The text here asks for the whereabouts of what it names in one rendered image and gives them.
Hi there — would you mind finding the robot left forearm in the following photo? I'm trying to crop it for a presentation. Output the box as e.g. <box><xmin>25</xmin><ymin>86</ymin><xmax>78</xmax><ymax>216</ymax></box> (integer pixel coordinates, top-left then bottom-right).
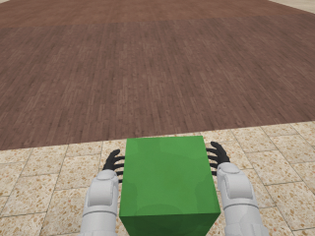
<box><xmin>77</xmin><ymin>169</ymin><xmax>119</xmax><ymax>236</ymax></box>

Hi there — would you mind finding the robot right forearm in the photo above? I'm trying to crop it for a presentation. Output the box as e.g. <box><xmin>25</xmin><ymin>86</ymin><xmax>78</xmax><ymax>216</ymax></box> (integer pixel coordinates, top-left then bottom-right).
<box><xmin>217</xmin><ymin>162</ymin><xmax>270</xmax><ymax>236</ymax></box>

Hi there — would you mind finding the right robot hand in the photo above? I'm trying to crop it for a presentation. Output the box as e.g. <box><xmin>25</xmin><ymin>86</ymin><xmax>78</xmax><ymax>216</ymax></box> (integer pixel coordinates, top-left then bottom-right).
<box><xmin>206</xmin><ymin>141</ymin><xmax>230</xmax><ymax>176</ymax></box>

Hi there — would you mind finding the carton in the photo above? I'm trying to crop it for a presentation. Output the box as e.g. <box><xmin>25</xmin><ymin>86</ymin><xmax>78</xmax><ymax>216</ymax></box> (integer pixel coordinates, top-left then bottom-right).
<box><xmin>118</xmin><ymin>136</ymin><xmax>221</xmax><ymax>236</ymax></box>

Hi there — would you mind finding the left robot hand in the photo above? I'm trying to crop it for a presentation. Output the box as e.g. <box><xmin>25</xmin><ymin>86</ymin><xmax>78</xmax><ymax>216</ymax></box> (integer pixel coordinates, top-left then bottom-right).
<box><xmin>102</xmin><ymin>149</ymin><xmax>125</xmax><ymax>183</ymax></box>

